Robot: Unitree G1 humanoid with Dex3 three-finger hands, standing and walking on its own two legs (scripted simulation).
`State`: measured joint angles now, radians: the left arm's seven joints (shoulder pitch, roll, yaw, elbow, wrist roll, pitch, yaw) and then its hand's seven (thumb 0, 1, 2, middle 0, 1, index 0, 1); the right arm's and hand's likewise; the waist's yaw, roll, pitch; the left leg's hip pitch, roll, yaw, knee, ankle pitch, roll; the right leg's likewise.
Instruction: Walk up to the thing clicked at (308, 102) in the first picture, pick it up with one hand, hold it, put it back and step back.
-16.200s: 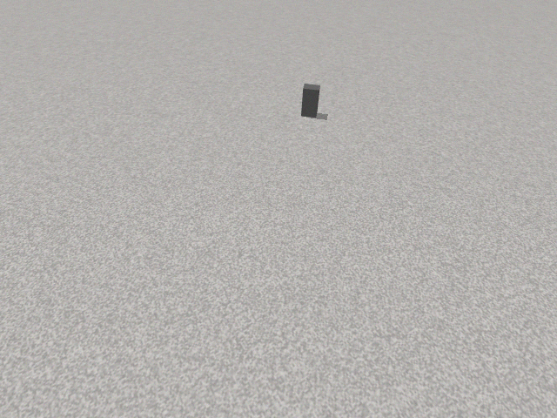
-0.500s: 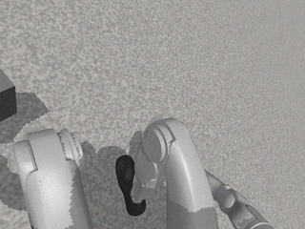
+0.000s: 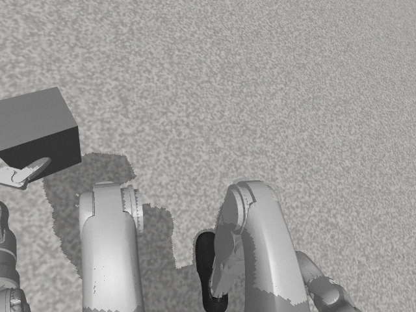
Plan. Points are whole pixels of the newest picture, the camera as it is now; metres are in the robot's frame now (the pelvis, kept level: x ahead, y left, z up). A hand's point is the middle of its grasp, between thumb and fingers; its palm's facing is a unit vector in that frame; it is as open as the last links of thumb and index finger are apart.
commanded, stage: settle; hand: left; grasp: from the side
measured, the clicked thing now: (40, 141) +0.40 +0.29 -0.10
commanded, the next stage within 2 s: lift in 1.08 s
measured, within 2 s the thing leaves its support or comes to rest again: neither
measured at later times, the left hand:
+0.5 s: hand (8, 122) +0.39 +0.31 -0.01, palm faces +0.39 -0.92 -0.05, open 10.8 cm
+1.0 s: hand (3, 116) +0.38 +0.30 +0.03, palm faces +0.39 -0.92 -0.04, open 10.8 cm
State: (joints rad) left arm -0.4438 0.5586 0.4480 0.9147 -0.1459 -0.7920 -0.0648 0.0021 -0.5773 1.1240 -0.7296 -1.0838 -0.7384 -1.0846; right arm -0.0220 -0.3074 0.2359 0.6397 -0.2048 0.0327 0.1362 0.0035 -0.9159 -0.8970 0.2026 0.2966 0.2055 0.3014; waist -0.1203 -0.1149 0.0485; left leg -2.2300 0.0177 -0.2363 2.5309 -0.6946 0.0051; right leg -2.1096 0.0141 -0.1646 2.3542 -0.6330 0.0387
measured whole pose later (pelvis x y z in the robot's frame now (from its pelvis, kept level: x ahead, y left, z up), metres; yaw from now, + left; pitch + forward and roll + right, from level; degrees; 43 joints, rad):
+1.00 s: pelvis +0.02 -0.02 +0.07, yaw +7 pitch +32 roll -5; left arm -0.44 0.37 0.46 0.78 -0.16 -0.62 -0.16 0.00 -0.61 1.16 -0.74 -1.09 -0.75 -1.09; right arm 0.05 -0.27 0.02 0.69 -0.08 -0.01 0.05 0.01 -0.92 -0.90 0.20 0.30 0.20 0.30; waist -0.08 -0.03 -0.13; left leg -2.12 0.02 -0.10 2.26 -0.70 -0.02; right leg -2.08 -0.02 -0.06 2.20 -0.68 0.00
